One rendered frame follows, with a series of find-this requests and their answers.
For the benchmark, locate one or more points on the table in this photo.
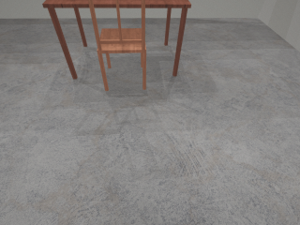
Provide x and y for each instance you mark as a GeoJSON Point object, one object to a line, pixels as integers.
{"type": "Point", "coordinates": [51, 5]}

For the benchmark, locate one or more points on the chair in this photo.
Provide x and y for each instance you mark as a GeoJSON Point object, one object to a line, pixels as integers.
{"type": "Point", "coordinates": [119, 40]}

